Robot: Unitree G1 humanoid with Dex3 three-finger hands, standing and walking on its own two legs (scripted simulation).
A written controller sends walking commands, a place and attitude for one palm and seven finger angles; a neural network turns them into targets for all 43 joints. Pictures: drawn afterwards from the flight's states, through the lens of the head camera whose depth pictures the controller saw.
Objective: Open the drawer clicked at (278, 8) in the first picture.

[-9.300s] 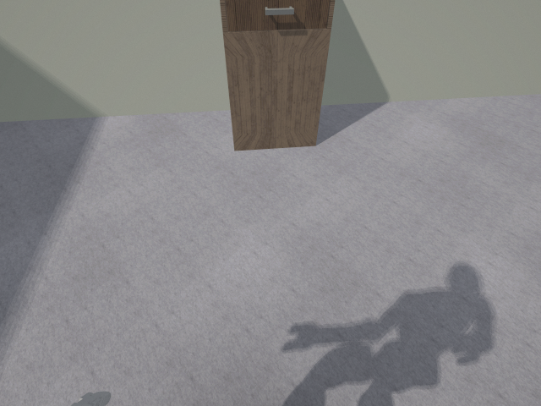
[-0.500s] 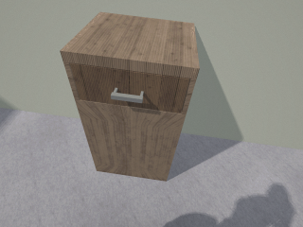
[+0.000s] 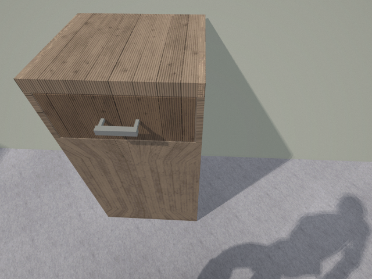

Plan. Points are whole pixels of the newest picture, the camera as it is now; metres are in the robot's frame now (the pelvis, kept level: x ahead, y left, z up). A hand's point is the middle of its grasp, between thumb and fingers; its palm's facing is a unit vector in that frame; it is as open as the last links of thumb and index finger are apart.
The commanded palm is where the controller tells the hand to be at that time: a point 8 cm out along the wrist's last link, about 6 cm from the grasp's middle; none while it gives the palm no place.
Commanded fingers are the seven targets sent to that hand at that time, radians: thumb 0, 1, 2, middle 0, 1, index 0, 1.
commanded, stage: come to a stop and stand still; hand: left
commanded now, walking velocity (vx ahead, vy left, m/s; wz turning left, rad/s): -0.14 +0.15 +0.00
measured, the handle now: (118, 126) +0.51 +0.23 +0.00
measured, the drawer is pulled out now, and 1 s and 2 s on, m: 0.00 0.00 0.00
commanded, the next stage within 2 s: look again from close up in 0.72 s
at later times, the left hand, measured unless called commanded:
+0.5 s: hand out of the picture +0.01 +0.19 -0.17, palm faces +0.04 -0.97 -0.23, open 7.3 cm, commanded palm none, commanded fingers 0.00 0.90 0.90 -0.20 -0.30 -0.20 -0.30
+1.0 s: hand out of the picture +0.01 +0.19 -0.17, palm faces +0.00 -0.98 -0.19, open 7.3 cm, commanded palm none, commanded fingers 0.00 0.90 0.90 -0.20 -0.30 -0.20 -0.30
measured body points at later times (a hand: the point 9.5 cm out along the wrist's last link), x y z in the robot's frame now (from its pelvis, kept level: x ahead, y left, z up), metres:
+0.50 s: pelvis -0.01 +0.01 -0.01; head -0.02 +0.01 +0.44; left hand +0.01 +0.25 -0.15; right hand +0.06 -0.22 -0.15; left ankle +0.02 +0.10 -0.73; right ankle +0.04 -0.10 -0.73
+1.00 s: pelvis +0.01 +0.02 +0.01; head +0.02 +0.02 +0.46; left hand +0.01 +0.24 -0.15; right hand -0.01 -0.20 -0.16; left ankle +0.02 +0.10 -0.73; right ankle +0.04 -0.10 -0.73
